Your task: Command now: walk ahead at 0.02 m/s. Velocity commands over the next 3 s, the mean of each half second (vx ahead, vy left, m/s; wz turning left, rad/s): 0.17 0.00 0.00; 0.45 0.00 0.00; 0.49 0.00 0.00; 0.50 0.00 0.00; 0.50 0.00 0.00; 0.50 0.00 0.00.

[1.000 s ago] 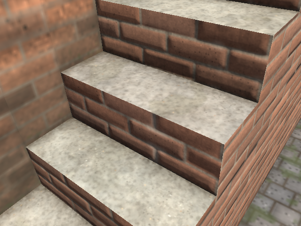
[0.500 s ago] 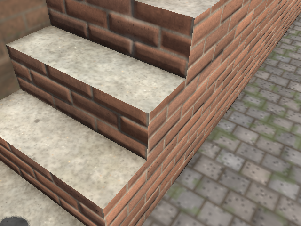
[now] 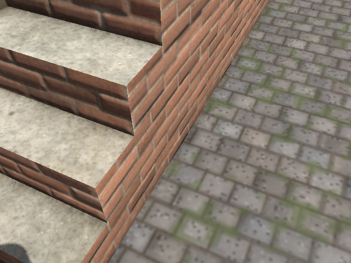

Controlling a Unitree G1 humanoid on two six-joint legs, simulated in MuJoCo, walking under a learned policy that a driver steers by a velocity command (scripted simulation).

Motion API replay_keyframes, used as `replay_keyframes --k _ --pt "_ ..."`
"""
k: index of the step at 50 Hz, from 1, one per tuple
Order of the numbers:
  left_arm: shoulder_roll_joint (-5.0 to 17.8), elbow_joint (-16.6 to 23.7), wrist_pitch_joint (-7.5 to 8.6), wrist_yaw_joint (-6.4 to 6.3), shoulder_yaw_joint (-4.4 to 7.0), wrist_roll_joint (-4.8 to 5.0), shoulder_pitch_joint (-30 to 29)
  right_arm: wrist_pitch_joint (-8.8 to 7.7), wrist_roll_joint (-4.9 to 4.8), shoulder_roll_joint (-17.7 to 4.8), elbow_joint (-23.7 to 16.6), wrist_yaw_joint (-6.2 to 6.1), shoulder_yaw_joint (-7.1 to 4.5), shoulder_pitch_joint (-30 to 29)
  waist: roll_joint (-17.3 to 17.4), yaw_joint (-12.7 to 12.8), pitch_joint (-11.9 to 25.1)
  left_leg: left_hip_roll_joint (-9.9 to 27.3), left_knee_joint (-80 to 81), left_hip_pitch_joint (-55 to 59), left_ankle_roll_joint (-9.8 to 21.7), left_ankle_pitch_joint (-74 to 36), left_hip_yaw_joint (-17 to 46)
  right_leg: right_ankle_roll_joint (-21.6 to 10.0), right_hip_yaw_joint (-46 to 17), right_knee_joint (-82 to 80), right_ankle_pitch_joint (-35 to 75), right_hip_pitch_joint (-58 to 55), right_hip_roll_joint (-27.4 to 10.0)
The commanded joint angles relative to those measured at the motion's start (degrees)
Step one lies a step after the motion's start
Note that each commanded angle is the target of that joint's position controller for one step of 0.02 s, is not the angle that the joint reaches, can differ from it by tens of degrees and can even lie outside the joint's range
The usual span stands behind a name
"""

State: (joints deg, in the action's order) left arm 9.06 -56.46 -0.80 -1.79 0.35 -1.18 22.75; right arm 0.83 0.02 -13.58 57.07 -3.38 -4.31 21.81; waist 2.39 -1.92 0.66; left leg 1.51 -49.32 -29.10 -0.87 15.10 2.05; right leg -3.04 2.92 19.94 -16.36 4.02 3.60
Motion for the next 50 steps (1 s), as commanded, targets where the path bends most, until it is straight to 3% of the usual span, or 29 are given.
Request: replay_keyframes --k 1,3,5,6,7,8,9,10,12,13,15,17,19,21,22,23,24,25,26,27,29,31,34,38,43,45,47,49,50 --pt "3.4 4.0 2.71 -0.35 -0.61 0.55 -5.3 -0.67 0.26 -0.2 -1.6 0.57 0.56 -1.9 -6.8 -0.2 -7.2 3.4 3.9 1.4 -0.9 -1.7 1.3 -5.0 -7.8 -6.8 15.0 7.8 -12.4" --pt "5.8 2.6 2.08 -0.37 -0.18 0.68 -1.4 -1.22 -0.35 -0.6 -2.6 0.85 1.33 -4.8 -7.7 2.2 -6.7 2.3 12.1 6.3 -1.1 -0.6 -1.1 -5.1 -8.3 -4.0 22.1 6.2 -12.2" --pt "8.6 1.6 1.88 0.12 0.85 1.47 0.9 -1.14 0.18 -2.3 -2.1 0.67 1.63 -3.1 -3.7 1.5 -6.6 2.3 23.1 13.9 -0.9 -11.9 -0.9 -3.5 -8.6 -1.8 23.0 7.2 -11.1" --pt "8.5 1.5 2.14 0.2 1.35 1.03 2.1 -0.78 0.27 -4.7 -1.3 0.23 1.28 -0.9 -0.4 2.3 -4.5 4.1 21.4 18.6 -0.9 -23.0 0.8 -2.6 -8.4 -1.4 20.9 8.0 -9.6" --pt "7.4 1.1 2.24 0.75 1.73 0.72 4.5 -0.31 -0.51 -6.1 -0.5 -0.21 1.18 -0.8 2.8 4.4 -3.4 3.7 19.1 21.5 -0.2 -24.7 0.7 -1.2 -7.7 -2.8 21.1 9.5 -6.8" --pt "6.0 1.4 2.05 0.89 1.56 0.91 2.0 0.15 -0.93 -4.0 0.3 -0.27 1.46 -0.2 1.7 2.4 -3.1 3.0 19.5 20.3 0.1 -19.4 0.3 -0.7 -5.5 -2.9 18.5 8.6 -5.3" --pt "5.6 2.0 1.5 0.73 1.67 1.53 -0.5 0.41 -1.03 -2.8 1.2 -0.39 1.56 0.9 -1.3 1.4 -2.3 1.1 18.9 18.9 0.4 -8.2 -1.6 -1.4 -4.7 -3.2 7.0 7.8 -4.6" --pt "6.5 3.0 0.74 0.34 2.1 1.97 -2.6 0.37 -1.3 -3.3 1.2 -0.49 1.2 0.0 -4.3 1.6 -3.3 -1.1 16.4 16.1 1.0 4.5 -4.3 -3.1 -7.1 -5.0 -10.2 8.9 -6.1" --pt "12.0 4.5 0.62 -0.22 3.8 2.07 -3.0 -0.83 -1.3 -4.7 -1.9 -0.13 0.69 -7.4 -11.2 3.3 -9.9 -0.8 6.1 5.1 2.7 10.5 -5.5 -8.7 -21.0 -14.3 -32.4 11.4 -17.3" --pt "13.4 4.7 1.34 -0.37 4.33 1.96 -3.2 -1.82 -1.62 -3.8 -3.4 0.46 1.02 -10.7 -12.4 3.5 -12.6 2.1 1.2 0.4 3.7 9.0 -2.8 -11.2 -27.2 -17.7 -31.3 11.4 -22.4" --pt "12.0 5.3 3.06 -0.48 4.14 1.91 -4.7 -3.31 -2.43 -4.0 -3.9 1.64 0.7 -11.3 -9.3 2.0 -13.5 6.2 -2.8 -8.4 5.0 10.3 1.4 -11.2 -27.3 -17.5 -21.6 3.7 -24.2" --pt "11.8 6.5 3.68 -0.18 4.18 2.68 -7.0 -4.76 -2.56 -4.4 -3.1 2.59 0.27 -10.1 -6.8 1.1 -9.6 5.9 3.5 -3.8 5.5 9.0 -0.7 -8.1 -19.3 -15.1 -12.9 1.2 -20.0" --pt "13.1 6.9 3.48 0.27 4.44 2.99 -8.4 -5.45 -2.09 -2.8 -1.6 3.2 0.21 -8.0 -7.5 -0.3 -6.4 2.6 11.6 8.8 4.5 5.3 -5.5 -6.8 -12.3 -11.6 -10.3 6.4 -15.3" --pt "12.6 6.9 3.09 0.68 4.18 2.9 -8.8 -5.3 -1.63 -3.0 2.0 3.34 -0.61 -0.3 -5.9 -3.5 -4.7 -2.2 17.5 23.9 2.6 0.7 -10.6 -6.4 -8.9 -3.7 -13.7 15.5 -11.8" --pt "10.8 7.2 3.25 0.97 3.52 2.34 -9.7 -5.16 -1.57 -3.9 3.7 3.26 -1.21 4.7 -3.1 -5.6 -4.2 -2.4 20.5 29.9 2.8 1.8 -9.1 -5.2 -6.7 4.8 -10.1 19.8 -9.4" --pt "6.4 8.7 3.61 1.54 2.19 1.5 -12.2 -5.5 -0.98 -7.8 4.5 2.84 -1.99 11.7 9.9 -8.2 -2.2 9.9 29.7 35.7 6.5 10.3 9.3 -1.3 -0.4 28.8 -7.9 28.2 -4.4" --pt "3.9 11.4 5.27 1.69 1.84 2.21 -12.0 -6.82 -0.02 -12.0 2.8 3.34 -1.57 11.9 16.5 -4.8 -1.1 20.9 38.9 38.2 15.3 13.0 35.4 -0.2 -3.8 43.5 -15.0 41.1 1.0" --pt "6.2 12.1 6.18 1.65 2.22 4.3 -12.5 -7.87 0.38 -12.1 3.1 3.86 -1.4 9.1 12.2 -2.8 -2.5 25.8 44.1 33.0 19.9 28.8 43.5 -1.5 -9.8 51.3 -14.0 45.6 -2.6" --pt "10.0 13.2 6.63 1.85 2.8 4.93 -15.5 -8.43 -0.29 -9.0 0.9 4.01 -0.29 2.3 6.2 -1.2 -7.4 23.6 44.3 29.7 17.2 31.0 37.0 -2.5 -9.7 51.5 -7.8 48.7 -6.7" --pt "10.9 12.3 6.6 1.86 3.22 4.05 -15.1 -8.45 -0.25 -7.8 -0.5 4.06 0.35 -2.7 2.9 0.7 -7.6 20.1 43.5 27.3 13.6 23.3 28.4 -2.5 -8.6 49.2 -1.3 46.4 -9.2" --pt "11.0 11.0 6.04 1.79 3.9 2.03 -14.5 -8.32 -0.16 -6.4 -0.9 3.93 0.8 -4.1 2.2 1.6 -5.5 14.0 43.8 25.1 9.5 7.8 16.0 -1.0 -6.8 42.5 7.5 39.5 -10.7" --pt "9.0 10.6 5.53 2.14 3.82 1.75 -15.4 -8.16 -0.15 -5.0 1.0 3.41 1.27 0.8 2.1 0.6 -4.5 11.5 43.7 26.3 9.3 -3.3 9.3 0.5 -4.6 40.5 12.7 38.7 -10.2" --pt "7.8 12.7 5.33 2.01 3.79 2.15 -21.2 -7.66 0.06 -5.8 1.8 2.41 1.38 3.6 1.6 -0.7 -5.5 10.7 44.3 27.5 10.0 -12.3 5.3 2.2 -3.4 33.3 17.2 41.0 -9.8" --pt "6.8 15.2 5.59 2.67 3.5 2.64 -29.2 -7.25 0.06 -6.1 1.7 1.63 1.55 5.1 2.7 -2.7 -7.1 10.3 46.2 28.1 9.7 -13.3 2.3 2.9 -1.7 20.5 22.9 38.2 -8.3" --pt "6.2 17.6 6.27 4.21 3.06 2.93 -35.2 -6.39 -0.56 -6.9 2.7 1.23 1.0 7.4 2.9 -3.5 -9.5 13.0 43.3 34.5 9.9 -18.2 0.8 1.5 -1.5 12.0 20.7 38.0 -7.4" --pt "6.4 18.5 6.66 4.69 2.93 2.79 -36.2 -6.15 -0.81 -7.4 2.8 1.21 0.53 6.8 3.5 -2.6 -8.7 13.8 39.7 37.2 9.2 -27.0 0.1 -0.4 -0.8 9.8 16.9 36.0 -6.5" --pt "8.7 18.4 7.04 4.39 3.7 2.13 -32.9 -6.28 -0.9 -9.2 1.9 1.33 -0.28 4.6 5.8 0.6 -4.2 13.9 31.9 38.0 8.3 -47.6 -0.4 -2.8 1.2 9.4 12.5 27.7 -3.5" --pt "13.0 13.4 7.09 3.5 6.03 2.06 -15.4 -5.64 -0.6 -9.2 0.6 1.33 -0.37 1.9 5.8 9.5 6.5 10.8 12.4 32.4 6.6 -59.9 -1.9 -6.3 1.9 6.0 17.6 4.9 -1.6" --pt "16.7 10.2 6.72 2.64 6.96 0.98 -3.2 -5.82 0.6 -7.9 -1.5 1.29 0.26 1.3 -0.7 12.6 16.3 7.9 -5.1 15.3 5.2 -39.2 -2.2 -9.0 -10.3 11.1 26.7 -18.4 -12.7"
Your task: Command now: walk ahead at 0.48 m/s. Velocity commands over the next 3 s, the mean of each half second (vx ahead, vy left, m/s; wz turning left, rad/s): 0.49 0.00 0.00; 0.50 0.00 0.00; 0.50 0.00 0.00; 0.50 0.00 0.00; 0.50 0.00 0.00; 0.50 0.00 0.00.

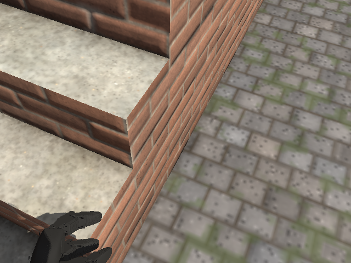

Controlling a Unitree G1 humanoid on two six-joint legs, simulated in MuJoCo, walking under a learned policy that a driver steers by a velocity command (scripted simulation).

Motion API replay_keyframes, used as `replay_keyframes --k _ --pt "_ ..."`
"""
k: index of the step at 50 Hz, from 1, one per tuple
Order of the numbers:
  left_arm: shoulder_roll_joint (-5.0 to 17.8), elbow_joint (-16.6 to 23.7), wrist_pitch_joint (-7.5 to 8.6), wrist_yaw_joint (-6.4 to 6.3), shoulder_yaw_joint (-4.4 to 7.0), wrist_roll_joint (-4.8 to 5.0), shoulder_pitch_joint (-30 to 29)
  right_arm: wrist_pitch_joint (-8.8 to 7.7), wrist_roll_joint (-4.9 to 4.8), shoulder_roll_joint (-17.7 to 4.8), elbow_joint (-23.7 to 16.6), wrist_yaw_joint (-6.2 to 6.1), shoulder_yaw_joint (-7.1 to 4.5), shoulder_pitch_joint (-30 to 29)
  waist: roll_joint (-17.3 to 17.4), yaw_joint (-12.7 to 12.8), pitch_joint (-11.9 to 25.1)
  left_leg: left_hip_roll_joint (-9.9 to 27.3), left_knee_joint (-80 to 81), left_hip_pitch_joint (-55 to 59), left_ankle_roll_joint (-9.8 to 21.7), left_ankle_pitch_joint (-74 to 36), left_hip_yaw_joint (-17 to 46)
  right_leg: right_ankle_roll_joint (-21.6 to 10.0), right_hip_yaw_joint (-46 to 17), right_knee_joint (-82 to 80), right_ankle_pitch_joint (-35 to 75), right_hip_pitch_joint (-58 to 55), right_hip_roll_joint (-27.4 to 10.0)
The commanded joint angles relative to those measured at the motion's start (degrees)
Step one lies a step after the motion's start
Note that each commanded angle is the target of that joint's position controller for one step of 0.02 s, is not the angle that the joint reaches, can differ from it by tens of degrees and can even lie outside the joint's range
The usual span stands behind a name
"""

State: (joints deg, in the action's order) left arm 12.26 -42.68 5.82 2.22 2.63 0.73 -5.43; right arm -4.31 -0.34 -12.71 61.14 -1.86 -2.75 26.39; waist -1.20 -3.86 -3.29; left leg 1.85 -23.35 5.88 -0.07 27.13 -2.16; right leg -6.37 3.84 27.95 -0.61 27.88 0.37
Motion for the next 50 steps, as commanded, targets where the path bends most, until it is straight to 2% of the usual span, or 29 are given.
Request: replay_keyframes --k 1,2,3,4,5,6,9,13,14,16,18,20,21,22,23,24,25,26,27,28,30,32,34,36,37,38,40,44,50 --pt "16.1 -5.7 -0.14 -0.78 4.78 -1.78 27.8 -1.71 1.23 0.5 -4.8 1.04 1.27 6.1 -16.1 8.3 29.4 -4.7 -50.7 -41.7 1.2 5.4 4.1 -15.4 -36.7 -1.6 9.7 -60.9 -23.2" --pt "10.9 -6.1 -0.48 -0.67 3.78 -1.86 28.5 -3.18 -1.17 -6.1 -3.2 1.68 -0.35 3.7 -11.2 11.0 28.6 -3.4 -59.9 -45.7 2.6 6.8 11.7 -14.7 -40.3 -6.9 2.7 -56.7 -21.5" --pt "8.8 -5.2 -0.21 -0.77 3.03 -1.3 21.4 -3.72 -2.44 -8.5 -5.3 1.56 -1.08 -3.1 -8.0 9.6 17.1 -0.4 -61.0 -49.3 3.4 1.6 9.1 -11.9 -29.6 -8.8 5.2 -46.1 -19.5" --pt "7.0 -4.2 0.24 -0.61 2.18 -1.01 15.2 -3.62 -1.85 -8.0 -6.4 0.9 -0.94 -7.6 -0.5 6.9 11.7 2.8 -58.1 -46.7 2.9 -4.5 6.6 -10.1 -22.3 -11.3 10.2 -34.9 -17.1" --pt "6.0 -4.0 0.71 -0.37 1.78 -1.13 11.8 -3.03 -0.91 -7.4 -6.6 0.13 -1.25 -8.7 2.0 4.7 9.0 4.4 -54.9 -42.8 2.3 -7.2 6.2 -9.1 -18.6 -13.4 14.3 -26.7 -15.4" --pt "5.5 -4.8 1.08 -0.23 1.42 -1.41 10.6 -2.19 -0.59 -6.4 -6.6 -0.21 -1.4 -7.1 1.3 2.5 8.2 5.8 -52.8 -38.8 2.1 -8.2 6.7 -8.6 -15.8 -15.2 15.7 -21.7 -14.1" --pt "6.0 -7.5 1.42 -0.36 1.12 -1.87 11.6 -0.72 0.07 -4.1 -6.9 -0.68 -1.22 -5.7 -2.0 0.4 6.5 5.8 -46.1 -34.8 1.0 -10.6 5.2 -8.9 -9.0 -17.0 23.2 -14.7 -11.5" --pt "8.4 -7.9 0.4 -1.92 1.38 -1.53 12.0 -0.17 1.2 -2.8 -9.3 -0.53 0.04 -14.2 -1.4 1.7 4.6 4.6 -26.5 -30.4 -1.3 -18.2 2.4 -7.1 -3.8 -16.8 22.9 -10.1 -8.3" --pt "8.8 -8.7 -0.16 -2.01 1.42 -1.67 14.6 0.13 1.09 -1.5 -7.2 -0.15 0.65 -10.7 -3.0 2.0 7.1 2.4 -27.5 -26.3 -2.0 -17.9 0.4 -7.9 -3.6 -16.3 22.1 -10.8 -8.7" --pt "8.8 -8.9 -0.71 -1.99 1.22 -1.3 16.1 0.4 0.62 -2.7 -7.9 -0.04 1.04 -14.6 -3.2 3.3 5.5 1.9 -23.1 -26.7 -1.6 -17.5 0.5 -8.1 -5.4 -15.7 18.9 -12.6 -9.8" --pt "8.8 -9.2 -1.28 -2.06 0.9 -1.21 16.9 0.28 0.74 -4.4 -8.5 -0.11 0.72 -16.5 -4.0 3.3 6.0 -0.1 -17.9 -25.5 -0.2 -17.1 -0.1 -7.1 -6.3 -11.4 28.4 -17.2 -10.0" --pt "9.4 -8.9 -2.0 -2.57 0.79 -0.61 15.4 -0.6 0.75 -6.2 -7.0 0.14 -0.36 -11.2 -4.3 -0.1 8.9 -1.8 -6.8 -20.0 2.3 -18.9 -1.0 -5.0 -6.2 -3.4 36.3 -22.5 -9.1" --pt "8.8 -7.6 -2.18 -2.92 0.48 -0.3 13.4 -1.05 0.55 -8.1 -7.2 0.26 -1.14 -11.9 -3.2 -1.0 8.7 -1.1 -0.6 -18.5 3.7 -21.6 0.4 -2.2 -6.2 0.8 34.2 -23.9 -7.3" --pt "7.5 -5.8 -1.87 -3.29 -0.15 -0.84 11.7 -1.13 1.53 -11.7 -5.6 0.24 -2.08 -5.8 2.3 -2.5 11.5 5.4 -0.2 -9.6 6.5 -36.4 9.4 0.6 -5.1 12.2 24.0 -17.7 -4.6" --pt "3.9 -5.9 -1.34 -2.9 -0.95 -2.13 18.0 -0.89 1.73 -15.2 -4.4 0.25 -2.84 -2.1 16.7 0.5 12.2 16.6 1.1 2.4 14.3 -52.5 23.0 4.1 -2.3 27.8 -16.8 -1.6 3.0" --pt "4.3 -7.6 -1.29 -2.92 -0.54 -0.68 20.4 -1.34 1.71 -12.2 -2.9 0.46 -2.56 -0.7 18.4 -0.1 11.6 22.0 5.8 1.1 20.6 -38.0 33.0 4.7 -5.3 39.4 -34.4 7.4 3.5" --pt "7.8 -7.1 -1.29 -2.54 0.42 0.68 17.3 -1.97 0.85 -9.7 -3.5 0.81 -2.0 -3.8 11.5 0.4 6.9 21.1 8.0 -4.2 19.5 -23.9 31.1 4.1 -8.3 44.6 -32.5 10.8 0.2" --pt "3.3 -7.4 -1.88 -1.46 -1.25 -4.26 15.8 -1.28 1.94 -2.9 -5.3 0.94 0.28 -10.2 3.9 4.2 1.1 15.8 10.9 -16.3 14.0 -30.4 20.4 4.8 -8.6 37.2 -22.8 4.3 -2.2" --pt "1.8 -7.9 -2.53 -1.15 -1.7 -4.36 16.4 -1.2 1.64 -0.7 -6.2 0.58 1.38 -14.2 5.3 6.5 0.5 12.7 10.3 -22.4 10.7 -42.0 12.9 6.0 -7.1 30.8 -20.1 -4.0 -3.2" --pt "1.6 -7.8 -3.29 -1.17 -2.18 -4.13 16.2 -1.7 1.68 -1.4 -7.2 0.21 1.81 -17.7 5.8 8.2 2.1 9.5 8.5 -24.9 8.1 -53.6 7.0 6.8 -5.5 22.5 -17.9 -11.1 -3.0" --pt "1.6 -7.6 -4.29 -1.67 -3.14 -3.26 14.2 -2.46 2.16 -4.0 -7.9 0.61 1.71 -18.2 6.8 7.5 6.5 8.4 5.9 -20.5 6.4 -65.4 4.1 7.6 -2.8 12.5 -17.3 -16.2 -1.5" --pt "1.6 -7.3 -4.05 -2.45 -3.61 -1.85 12.6 -2.55 1.15 -5.9 -7.6 1.05 1.33 -15.9 9.0 5.6 10.3 9.0 4.9 -13.5 6.2 -63.3 6.1 7.9 -1.6 4.6 -13.8 -16.4 -1.3" --pt "1.4 -8.1 -3.13 -2.92 -3.92 -1.63 12.9 -1.97 -0.45 -6.0 -7.3 0.73 1.53 -15.5 10.8 5.6 11.9 7.6 5.1 -12.7 4.8 -46.5 6.6 7.4 -0.8 -5.1 -5.7 -21.0 -1.4" --pt "3.9 -8.4 -2.02 -2.58 -3.74 -2.93 11.5 -1.24 -0.62 -4.6 -7.6 0.53 1.9 -15.8 6.7 4.9 9.6 4.5 5.4 -17.6 1.9 -26.4 6.7 7.6 -4.9 -7.4 0.3 -24.8 -6.5" --pt "6.1 -8.3 -1.57 -2.32 -3.44 -3.11 10.5 -0.94 -0.16 -4.1 -7.4 0.6 1.79 -13.6 1.8 2.8 7.3 2.2 5.8 -18.7 1.2 -21.1 5.9 7.1 -7.3 -6.9 4.2 -23.8 -8.9" --pt "8.5 -9.0 -2.01 -2.19 -2.44 -1.68 9.5 -0.54 -0.54 -2.5 -5.8 0.36 2.38 -10.8 -4.2 2.3 6.4 0.7 6.1 -16.7 1.1 -17.6 4.2 5.7 -7.7 -8.4 -6.4 -20.2 -7.7" --pt "6.2 -8.9 -1.99 -2.03 -2.83 -1.29 8.4 -0.02 0.41 -3.8 -6.3 0.24 2.24 -13.9 -5.6 3.3 3.4 0.6 2.9 -14.2 0.2 -17.6 3.1 4.9 -10.0 -14.0 -13.1 -15.2 -7.4" --pt "4.8 -9.4 -1.46 -2.14 -3.16 -1.53 8.1 -0.43 0.35 -3.3 -6.0 0.01 2.61 -15.0 -3.0 3.2 3.0 2.1 4.1 -13.6 -0.6 -20.2 3.8 4.4 -9.9 -15.2 -6.8 -17.0 -7.1" --pt "5.8 -10.5 -1.14 -1.91 -2.62 -1.51 8.6 -0.85 0.23 -3.7 -5.7 -0.25 2.69 -16.7 -0.7 3.9 5.0 2.4 4.1 -13.9 -1.2 -20.5 3.1 3.5 -8.7 -12.8 1.8 -20.7 -6.5"
Over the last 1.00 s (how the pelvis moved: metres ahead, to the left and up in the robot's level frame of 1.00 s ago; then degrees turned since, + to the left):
0.23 0.04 -0.02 1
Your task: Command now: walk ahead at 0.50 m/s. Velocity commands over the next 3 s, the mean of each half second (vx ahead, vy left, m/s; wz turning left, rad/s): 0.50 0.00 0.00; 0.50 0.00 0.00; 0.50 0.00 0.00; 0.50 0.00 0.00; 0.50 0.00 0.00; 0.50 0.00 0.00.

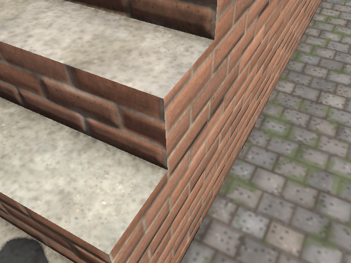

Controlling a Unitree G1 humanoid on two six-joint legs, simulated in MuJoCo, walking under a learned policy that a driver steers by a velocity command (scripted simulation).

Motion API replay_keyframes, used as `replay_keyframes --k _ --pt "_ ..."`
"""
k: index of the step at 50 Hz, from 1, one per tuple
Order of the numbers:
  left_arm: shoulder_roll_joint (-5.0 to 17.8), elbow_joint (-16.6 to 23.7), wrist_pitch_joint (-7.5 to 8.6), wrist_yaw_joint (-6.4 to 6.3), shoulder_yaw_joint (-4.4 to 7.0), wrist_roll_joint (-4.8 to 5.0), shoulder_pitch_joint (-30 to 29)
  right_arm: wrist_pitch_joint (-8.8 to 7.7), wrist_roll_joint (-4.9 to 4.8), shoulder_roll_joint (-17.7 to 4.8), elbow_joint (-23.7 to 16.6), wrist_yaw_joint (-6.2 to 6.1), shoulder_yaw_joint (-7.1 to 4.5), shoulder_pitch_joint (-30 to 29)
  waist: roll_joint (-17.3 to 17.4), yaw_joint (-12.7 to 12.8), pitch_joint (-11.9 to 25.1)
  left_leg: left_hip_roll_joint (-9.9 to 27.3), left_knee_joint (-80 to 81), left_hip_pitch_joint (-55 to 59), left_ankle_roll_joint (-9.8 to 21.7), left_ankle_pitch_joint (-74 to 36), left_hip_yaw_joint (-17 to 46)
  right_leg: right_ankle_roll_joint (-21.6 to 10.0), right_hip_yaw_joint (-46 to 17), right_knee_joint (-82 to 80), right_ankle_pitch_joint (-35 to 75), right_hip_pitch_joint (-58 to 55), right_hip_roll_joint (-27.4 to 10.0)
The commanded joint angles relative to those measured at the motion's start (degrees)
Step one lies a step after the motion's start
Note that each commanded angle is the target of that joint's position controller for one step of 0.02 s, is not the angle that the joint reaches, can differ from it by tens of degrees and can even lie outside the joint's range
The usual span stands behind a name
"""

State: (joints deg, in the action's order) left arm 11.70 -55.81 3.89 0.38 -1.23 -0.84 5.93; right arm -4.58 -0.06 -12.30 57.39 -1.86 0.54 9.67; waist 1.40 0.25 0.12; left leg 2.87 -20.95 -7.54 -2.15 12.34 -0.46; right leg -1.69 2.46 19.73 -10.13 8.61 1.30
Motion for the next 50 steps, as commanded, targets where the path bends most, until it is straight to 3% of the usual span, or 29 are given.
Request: replay_keyframes --k 1,26,31,32,35,50 --pt "6.6 2.5 0.78 -0.08 1.26 0.07 -2.7 -0.59 -0.06 -4.2 -1.9 -0.29 -0.57 -0.2 -2.9 -0.1 1.8 1.5 1.9 -0.4 0.8 -6.1 1.4 -1.2 -7.1 -4.3 12.6 -1.9 -7.4" --pt "7.7 -0.8 0.54 -0.08 -0.05 0.21 -6.0 -0.47 -0.24 -7.1 -1.4 -0.6 0.3 -4.4 -1.2 0.6 2.2 3.3 7.9 2.9 0.9 -10.9 3.9 1.3 -6.2 -6.8 12.5 -4.2 -7.8" --pt "7.9 -1.0 0.53 -0.06 -0.23 0.32 -6.3 -0.43 -0.32 -7.4 -1.2 -0.43 0.38 -4.8 -1.3 0.7 2.4 3.3 8.7 3.3 1.1 -10.5 4.2 1.7 -6.1 -7.4 10.8 -4.2 -8.1" --pt "7.4 -0.3 0.68 0.2 -0.65 0.14 -7.4 -0.36 0.04 -7.1 -1.6 0.06 0.48 -5.5 -2.2 0.7 1.4 3.8 9.4 3.9 1.4 -12.7 4.6 1.8 -5.5 -7.9 12.0 -2.5 -8.4" --pt "7.8 -0.2 0.88 0.29 -0.74 0.23 -7.1 -0.3 0.02 -7.7 -1.5 0.39 0.25 -5.6 -1.4 0.7 3.1 3.9 9.4 5.4 1.6 -13.5 4.6 2.0 -5.5 -8.1 11.5 -2.8 -8.6" --pt "8.0 0.1 0.89 0.62 -1.02 0.4 -7.7 -0.1 0.12 -8.3 -1.7 0.97 0.1 -6.7 -1.4 0.7 3.3 3.7 10.3 5.9 1.8 -11.7 5.5 2.9 -4.9 -9.1 7.8 -1.6 -8.9"
Over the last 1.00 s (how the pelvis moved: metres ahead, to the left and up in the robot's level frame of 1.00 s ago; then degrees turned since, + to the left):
0.26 -0.06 0.03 0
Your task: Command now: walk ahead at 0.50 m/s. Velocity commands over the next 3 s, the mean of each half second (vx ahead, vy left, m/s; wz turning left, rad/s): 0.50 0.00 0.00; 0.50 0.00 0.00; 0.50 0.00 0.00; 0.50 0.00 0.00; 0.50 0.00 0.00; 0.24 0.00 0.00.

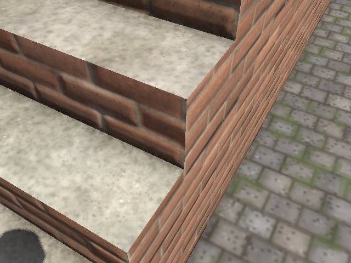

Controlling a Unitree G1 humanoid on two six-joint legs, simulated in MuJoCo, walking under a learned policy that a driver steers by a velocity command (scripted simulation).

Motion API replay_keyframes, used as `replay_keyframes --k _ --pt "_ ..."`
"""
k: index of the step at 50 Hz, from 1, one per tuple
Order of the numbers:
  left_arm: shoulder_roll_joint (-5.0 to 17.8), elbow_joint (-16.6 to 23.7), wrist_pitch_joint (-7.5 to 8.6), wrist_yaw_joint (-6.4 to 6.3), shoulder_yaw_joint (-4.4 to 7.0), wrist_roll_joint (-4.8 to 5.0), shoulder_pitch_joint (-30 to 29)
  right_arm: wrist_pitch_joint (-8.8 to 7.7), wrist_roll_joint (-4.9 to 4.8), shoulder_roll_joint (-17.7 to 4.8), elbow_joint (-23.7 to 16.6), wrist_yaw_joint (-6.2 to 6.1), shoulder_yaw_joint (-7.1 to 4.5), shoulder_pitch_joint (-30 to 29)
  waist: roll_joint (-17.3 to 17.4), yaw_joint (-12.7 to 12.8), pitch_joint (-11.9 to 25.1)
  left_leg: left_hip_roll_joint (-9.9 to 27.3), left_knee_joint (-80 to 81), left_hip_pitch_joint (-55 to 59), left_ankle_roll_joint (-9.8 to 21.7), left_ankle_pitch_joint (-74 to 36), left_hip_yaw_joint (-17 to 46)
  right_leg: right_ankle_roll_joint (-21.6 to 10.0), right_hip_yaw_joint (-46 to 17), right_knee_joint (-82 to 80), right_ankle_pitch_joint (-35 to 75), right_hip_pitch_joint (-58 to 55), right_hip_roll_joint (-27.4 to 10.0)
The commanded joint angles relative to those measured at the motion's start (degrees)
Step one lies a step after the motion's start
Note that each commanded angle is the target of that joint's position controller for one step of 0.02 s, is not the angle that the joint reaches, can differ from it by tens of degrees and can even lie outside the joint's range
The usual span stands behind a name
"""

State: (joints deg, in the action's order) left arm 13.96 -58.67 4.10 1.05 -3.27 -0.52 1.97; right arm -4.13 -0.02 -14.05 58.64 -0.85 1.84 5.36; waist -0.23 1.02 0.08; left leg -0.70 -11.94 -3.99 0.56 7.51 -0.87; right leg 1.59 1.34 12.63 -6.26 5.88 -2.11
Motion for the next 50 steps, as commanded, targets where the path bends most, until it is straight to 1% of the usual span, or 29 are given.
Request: replay_keyframes --k 1,4,8,22,24,25,27,29,31,33,34,36,39,40,42,50 --pt "5.8 3.0 0.68 -0.04 1.03 0.03 -3.8 -0.52 0.08 -6.6 -2.9 -0.02 -1.22 -2.4 0.3 -0.1 3.3 7.2 1.3 2.2 -0.9 -6.7 5.9 -0.3 -3.8 -2.0 3.9 1.2 -5.5" --pt "6.0 3.1 0.7 -0.15 1.04 -0.04 -4.0 -0.52 -0.08 -6.6 -3.0 0.09 -1.29 -2.4 0.4 -0.1 3.2 7.2 1.5 2.1 -0.8 -6.7 6.1 -0.3 -3.7 -2.1 4.0 1.1 -5.6" --pt "5.9 3.1 0.74 -0.18 1.06 0.08 -4.0 -0.52 -0.09 -6.6 -3.1 0.12 -1.33 -2.5 0.6 -0.1 3.3 7.1 1.5 2.2 -0.7 -7.0 6.1 -0.2 -3.6 -2.0 4.3 1.0 -5.7" --pt "6.0 3.0 0.75 -0.27 1.26 0.06 -3.9 -0.52 -0.04 -6.6 -3.4 0.09 -1.4 -2.6 0.1 -0.1 3.5 7.0 1.4 2.4 -0.6 -8.0 6.4 -0.2 -3.5 -1.9 5.4 0.4 -6.0" --pt "6.0 3.0 0.93 -0.19 1.19 0.03 -3.5 -0.6 0.0 -7.0 -2.6 0.25 -1.53 -1.5 -0.4 0.0 3.6 7.5 1.4 2.3 -0.3 -8.3 6.4 -0.2 -3.9 -1.7 5.3 0.0 -6.0" --pt "6.0 3.0 0.82 -0.25 1.3 -0.06 -3.8 -0.58 0.03 -6.7 -3.2 0.16 -1.46 -2.6 0.2 0.0 3.3 7.0 1.4 2.2 -0.6 -8.1 6.4 -0.2 -3.6 -2.0 5.5 0.2 -6.0" --pt "6.0 3.1 0.95 -0.21 1.25 0.03 -3.5 -0.63 0.0 -6.9 -2.6 0.26 -1.55 -1.8 0.0 0.1 3.5 7.4 1.4 2.3 -0.3 -8.6 6.4 -0.3 -4.0 -1.7 5.6 -0.1 -6.1" --pt "6.1 3.0 0.82 -0.16 1.4 -0.02 -3.6 -0.6 0.1 -6.6 -3.0 0.08 -1.46 -2.7 0.4 0.0 3.4 7.0 1.4 2.2 -0.7 -8.4 6.2 -0.2 -3.7 -1.8 5.8 0.0 -6.0" --pt "6.1 3.1 0.98 -0.12 1.36 0.08 -3.4 -0.69 -0.03 -6.9 -2.3 0.12 -1.53 -1.7 -0.1 0.1 3.5 7.4 1.3 2.2 -0.4 -9.0 6.2 -0.4 -4.1 -1.5 6.0 -0.3 -6.1" --pt "6.1 3.1 1.01 -0.13 1.37 0.13 -3.3 -0.75 -0.09 -6.9 -2.2 0.06 -1.52 -1.8 0.2 0.2 3.6 7.4 1.3 2.1 -0.4 -9.2 6.1 -0.5 -4.2 -1.4 6.3 -0.5 -6.2" --pt "6.2 3.0 0.87 -0.22 1.48 0.04 -3.5 -0.74 -0.09 -6.6 -2.9 -0.08 -1.43 -2.7 0.5 0.1 3.5 7.0 1.2 2.1 -0.7 -9.0 6.1 -0.4 -3.8 -1.6 6.8 -0.4 -6.2" --pt "6.2 3.1 1.0 -0.21 1.44 0.12 -3.1 -0.77 -0.11 -7.1 -2.2 -0.02 -1.56 -1.7 0.1 0.2 3.8 7.4 1.2 2.2 -0.4 -9.6 6.1 -0.5 -4.1 -1.2 6.9 -0.8 -6.2" --pt "6.2 3.1 1.02 -0.23 1.45 0.11 -3.0 -0.76 -0.08 -7.0 -2.2 -0.02 -1.55 -1.7 0.0 0.2 3.7 7.4 1.1 2.4 -0.4 -10.0 6.0 -0.5 -4.2 -1.1 7.2 -0.8 -6.2" --pt "6.3 3.0 0.87 -0.31 1.55 0.02 -3.3 -0.72 -0.09 -6.7 -2.7 -0.15 -1.46 -2.6 0.3 0.1 3.6 7.0 1.1 2.3 -0.7 -9.7 6.0 -0.5 -3.8 -1.4 7.6 -0.7 -6.2" --pt "6.3 3.1 0.98 -0.28 1.49 0.11 -3.0 -0.73 -0.1 -7.1 -2.1 -0.08 -1.55 -1.6 -0.1 0.1 3.8 7.4 1.1 2.5 -0.4 -10.3 6.0 -0.6 -4.2 -1.1 7.7 -1.1 -6.2" --pt "6.4 3.1 0.98 -0.35 1.55 0.09 -2.9 -0.71 -0.09 -7.1 -1.9 -0.13 -1.53 -1.6 -0.1 0.1 3.8 7.5 1.0 2.7 -0.4 -11.0 5.9 -0.7 -4.3 -1.0 8.8 -1.3 -6.2"
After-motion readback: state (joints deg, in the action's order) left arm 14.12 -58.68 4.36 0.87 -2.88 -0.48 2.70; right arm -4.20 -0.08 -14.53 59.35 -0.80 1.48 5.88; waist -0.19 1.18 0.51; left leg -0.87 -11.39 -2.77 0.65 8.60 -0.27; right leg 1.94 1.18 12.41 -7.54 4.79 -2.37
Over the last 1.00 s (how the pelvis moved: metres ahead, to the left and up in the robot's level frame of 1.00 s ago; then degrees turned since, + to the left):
0.00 0.03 0.01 0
